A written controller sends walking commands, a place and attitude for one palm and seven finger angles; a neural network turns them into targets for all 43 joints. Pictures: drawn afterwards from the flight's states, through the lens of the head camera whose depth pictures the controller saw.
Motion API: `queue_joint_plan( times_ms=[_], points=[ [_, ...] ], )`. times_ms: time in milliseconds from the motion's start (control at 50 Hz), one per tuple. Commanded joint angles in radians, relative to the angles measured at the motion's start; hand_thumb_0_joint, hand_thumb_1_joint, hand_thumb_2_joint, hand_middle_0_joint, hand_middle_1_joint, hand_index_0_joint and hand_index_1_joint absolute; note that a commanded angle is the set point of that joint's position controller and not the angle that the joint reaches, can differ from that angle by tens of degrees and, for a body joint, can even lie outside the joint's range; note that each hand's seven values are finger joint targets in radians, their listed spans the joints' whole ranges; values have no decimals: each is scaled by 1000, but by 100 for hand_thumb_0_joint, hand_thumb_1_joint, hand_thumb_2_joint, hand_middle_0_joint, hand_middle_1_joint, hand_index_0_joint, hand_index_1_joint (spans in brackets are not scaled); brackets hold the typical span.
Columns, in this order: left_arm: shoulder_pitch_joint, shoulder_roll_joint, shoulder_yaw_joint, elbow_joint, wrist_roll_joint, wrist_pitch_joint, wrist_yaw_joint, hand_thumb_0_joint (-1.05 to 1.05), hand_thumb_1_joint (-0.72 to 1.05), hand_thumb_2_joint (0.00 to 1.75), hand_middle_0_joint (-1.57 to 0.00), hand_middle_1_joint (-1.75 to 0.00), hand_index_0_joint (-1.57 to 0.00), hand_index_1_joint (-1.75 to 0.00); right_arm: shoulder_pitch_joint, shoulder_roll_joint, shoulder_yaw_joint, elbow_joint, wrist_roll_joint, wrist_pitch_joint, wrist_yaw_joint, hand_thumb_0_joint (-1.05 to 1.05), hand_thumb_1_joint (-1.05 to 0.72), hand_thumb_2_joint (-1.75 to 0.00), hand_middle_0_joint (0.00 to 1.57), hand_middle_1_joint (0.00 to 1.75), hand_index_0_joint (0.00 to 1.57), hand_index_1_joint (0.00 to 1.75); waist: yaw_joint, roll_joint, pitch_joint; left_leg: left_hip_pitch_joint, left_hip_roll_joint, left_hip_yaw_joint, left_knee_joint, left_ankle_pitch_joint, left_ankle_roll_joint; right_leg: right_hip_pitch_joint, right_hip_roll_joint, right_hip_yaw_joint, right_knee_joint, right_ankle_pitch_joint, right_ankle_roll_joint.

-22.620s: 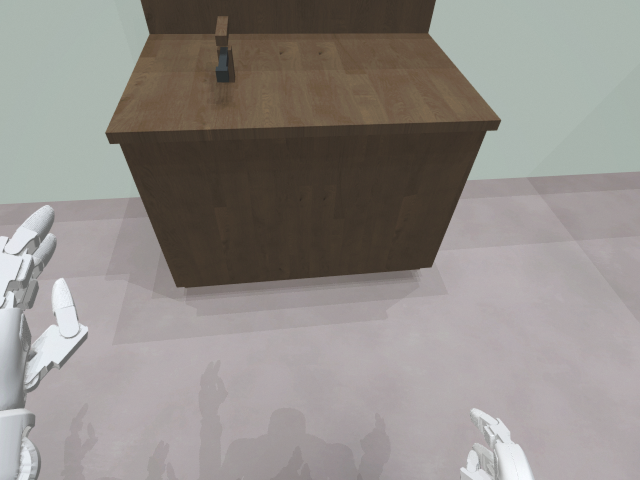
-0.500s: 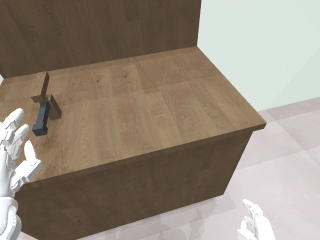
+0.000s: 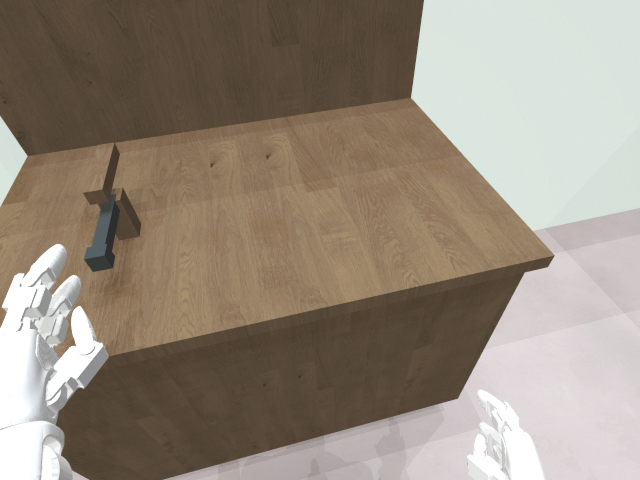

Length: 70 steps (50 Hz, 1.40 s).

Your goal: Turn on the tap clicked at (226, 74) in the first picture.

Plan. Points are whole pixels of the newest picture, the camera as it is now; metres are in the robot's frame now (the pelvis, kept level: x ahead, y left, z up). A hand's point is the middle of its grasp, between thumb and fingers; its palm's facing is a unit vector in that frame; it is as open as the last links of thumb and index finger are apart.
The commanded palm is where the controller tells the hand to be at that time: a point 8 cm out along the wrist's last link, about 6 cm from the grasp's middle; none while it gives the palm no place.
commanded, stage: turn the palm inward beside the body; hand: left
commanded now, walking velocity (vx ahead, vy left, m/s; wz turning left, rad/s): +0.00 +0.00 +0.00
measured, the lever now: (100, 257) +0.37 +0.38 +0.07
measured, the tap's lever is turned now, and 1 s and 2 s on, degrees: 0 0 0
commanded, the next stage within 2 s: reach beside the lever's end, fingers flat in 0.98 s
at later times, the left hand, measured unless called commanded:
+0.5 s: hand (97, 368) +0.18 +0.24 +0.13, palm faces +0.50 -0.86 -0.13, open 7.4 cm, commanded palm +0.13 +0.28 +0.15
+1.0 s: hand (108, 364) +0.18 +0.23 +0.14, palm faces +0.51 -0.85 -0.12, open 7.4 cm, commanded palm +0.13 +0.27 +0.15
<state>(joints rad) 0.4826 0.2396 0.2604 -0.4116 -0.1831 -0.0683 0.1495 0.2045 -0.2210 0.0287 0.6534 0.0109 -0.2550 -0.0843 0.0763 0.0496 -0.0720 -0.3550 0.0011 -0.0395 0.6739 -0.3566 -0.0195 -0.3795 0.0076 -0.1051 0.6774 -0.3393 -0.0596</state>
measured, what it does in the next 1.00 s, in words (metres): stands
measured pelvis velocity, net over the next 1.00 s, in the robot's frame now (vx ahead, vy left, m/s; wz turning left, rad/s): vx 0.00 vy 0.00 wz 0.02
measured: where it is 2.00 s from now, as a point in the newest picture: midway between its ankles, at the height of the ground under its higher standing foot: outside the picture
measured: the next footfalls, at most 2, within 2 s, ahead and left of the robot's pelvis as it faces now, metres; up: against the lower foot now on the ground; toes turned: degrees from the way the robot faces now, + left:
none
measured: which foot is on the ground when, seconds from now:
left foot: down 0.00-1.00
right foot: down 0.00-1.00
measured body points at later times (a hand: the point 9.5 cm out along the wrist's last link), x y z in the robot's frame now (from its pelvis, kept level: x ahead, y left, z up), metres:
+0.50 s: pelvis +0.00 +0.01 +0.00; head -0.01 -0.01 +0.45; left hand +0.15 +0.29 +0.14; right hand +0.20 -0.20 -0.07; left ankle +0.00 +0.14 -0.72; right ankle +0.01 -0.08 -0.72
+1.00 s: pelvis +0.00 +0.00 +0.00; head +0.00 -0.02 +0.45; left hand +0.15 +0.27 +0.14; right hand +0.21 -0.21 -0.07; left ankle +0.00 +0.14 -0.72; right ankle +0.01 -0.08 -0.72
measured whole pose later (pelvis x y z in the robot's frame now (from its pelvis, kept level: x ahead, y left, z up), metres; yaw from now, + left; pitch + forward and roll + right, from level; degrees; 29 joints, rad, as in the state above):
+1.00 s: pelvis +0.00 +0.00 +0.00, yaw +1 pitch +2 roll +0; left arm 0.54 0.18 0.19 -0.49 -0.21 0.04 0.21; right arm 0.21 -0.24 0.04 0.63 0.01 -0.25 -0.09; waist 0.08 0.06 -0.08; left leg -0.35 0.00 -0.06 0.68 -0.36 -0.02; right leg -0.36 0.00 -0.12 0.67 -0.35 -0.06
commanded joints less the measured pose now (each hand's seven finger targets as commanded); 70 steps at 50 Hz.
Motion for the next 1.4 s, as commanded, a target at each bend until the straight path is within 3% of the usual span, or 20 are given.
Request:
queue_joint_plan(
  times_ms=[0,140,180,260,280,300,380,600,660,720,860,880,900,1060,1100,1200,1280,1300,1340,1380],
  points=[
    [-63,132,84,-230,3,-43,30,0,90,90,-20,-30,-20,-30,-122,-115,-38,-170,5,-62,-7,0,-90,-90,20,30,20,30,1,-24,-60,-8,-12,11,-90,160,48,71,-33,52,-133,124,51],
    [-50,109,46,-266,8,-32,45,0,90,90,-20,-30,-20,-30,-125,-116,-31,-180,2,-64,-8,0,-90,-90,20,30,20,30,-3,-29,-49,-12,-11,-5,-99,125,45,53,-29,41,-129,73,47],
    [-51,103,36,-292,18,-30,54,0,90,90,-20,-30,-20,-30,-128,-112,-28,-183,3,-67,-8,0,-90,-90,20,30,20,30,-2,14,-60,-2,-12,-6,-98,128,43,50,-29,41,-121,73,42],
    [-9,100,44,-283,9,-19,64,0,90,90,-20,-30,-20,-30,-130,-115,-27,-187,2,-64,-9,0,-90,-90,20,30,20,30,5,-17,-52,-15,-11,-12,-97,132,42,52,-26,35,-119,79,43],
    [-6,74,18,-289,8,-18,63,0,90,90,-20,-30,-20,-30,-123,-114,-28,-188,1,-63,-8,0,-90,-90,20,30,20,30,-3,-23,-57,-10,-10,-12,-95,144,40,53,-27,33,-115,92,42],
    [2,77,26,-287,2,-15,64,0,90,90,-20,-30,-20,-30,-121,-115,-29,-190,0,-63,-7,0,-90,-90,20,30,20,30,2,-41,-59,-14,-9,-14,-94,151,40,58,-26,32,-114,102,43],
    [5,68,13,-317,5,-11,73,0,90,90,-20,-30,-20,-30,-120,-113,-29,-193,1,-62,-5,0,-90,-90,20,30,20,30,1,1,-72,-7,-10,-14,-90,171,35,56,-27,31,-104,114,38],
    [-3,60,15,-304,-21,47,70,0,90,90,-20,-30,-20,-30,-127,-113,-25,-190,8,-63,-15,0,-90,-90,20,30,20,30,3,-35,-55,-10,-14,-15,-97,145,39,72,-29,36,-130,104,43],
    [-6,83,35,-321,-12,48,78,0,90,90,-20,-30,-20,-30,-126,-113,-24,-187,7,-64,-14,0,-90,-90,20,30,20,30,9,-11,-64,-5,-16,-12,-94,166,39,80,-30,39,-128,124,42],
    [-3,67,28,-311,-24,43,76,0,90,90,-20,-30,-20,-30,-118,-114,-27,-189,3,-63,-11,0,-90,-90,20,30,20,30,5,-52,-73,-7,-17,-9,-86,177,42,88,-31,41,-129,150,46],
    [3,82,41,-306,-20,39,73,0,90,90,-20,-30,-20,-30,-124,-114,-27,-188,5,-63,-10,0,-90,-90,20,30,20,30,8,-40,-63,-7,-22,-3,-79,182,46,94,-33,51,-138,171,47],
    [-3,56,15,-312,-19,36,69,0,90,90,-20,-30,-20,-30,-117,-111,-27,-190,6,-61,-9,0,-90,-90,20,30,20,30,0,-30,-65,-3,-21,0,-78,185,44,89,-35,48,-134,172,47],
    [3,63,23,-304,-23,35,68,0,90,90,-20,-30,-20,-30,-115,-112,-29,-189,5,-62,-8,0,-90,-90,20,30,20,30,2,-55,-69,-2,-19,-1,-78,185,45,94,-34,48,-135,181,49],
    [0,85,44,-305,-24,34,70,0,90,90,-20,-30,-20,-30,-123,-113,-27,-189,8,-64,-10,0,-90,-90,20,30,20,30,9,-29,-55,-9,-24,1,-78,166,48,98,-37,62,-151,159,48],
    [10,94,74,-249,-33,36,69,0,90,90,-20,-30,-20,-30,-115,-114,-31,-180,6,-56,-12,0,-90,-90,20,30,20,30,5,-87,-57,-25,-23,4,-74,165,49,101,-35,64,-153,168,55],
    [-121,113,106,-175,-53,22,53,0,90,90,-20,-30,-20,-30,-128,-113,-31,-156,13,-50,-21,0,-90,-90,20,30,20,30,-10,-31,-37,-20,-28,6,-76,133,48,83,-39,83,-174,124,56],
    [-195,128,108,-135,-52,-1,35,0,90,90,-20,-30,-20,-30,-125,-118,-32,-143,15,-61,-25,0,-90,-90,20,30,20,30,-17,-35,-63,-13,-29,2,-83,132,49,90,-38,84,-171,120,56],
    [-202,122,98,-127,-53,-2,29,0,90,90,-20,-30,-20,-30,-132,-118,-33,-142,14,-64,-25,0,-90,-90,20,30,20,30,-15,-6,-76,-6,-30,3,-84,140,49,96,-39,86,-169,131,54],
    [-222,141,117,-88,-56,-3,23,0,90,90,-20,-30,-20,-30,-124,-124,-34,-135,12,-66,-27,0,-90,-90,20,30,20,30,-16,-53,-77,-14,-28,-2,-89,143,49,103,-37,82,-167,140,56],
    [-214,148,140,-55,-57,-1,19,0,90,90,-20,-30,-20,-30,-125,-121,-37,-135,13,-63,-26,0,-90,-90,20,30,20,30,-7,-43,-90,-8,-29,7,-91,177,47,124,-39,82,-161,189,55]
  ],
)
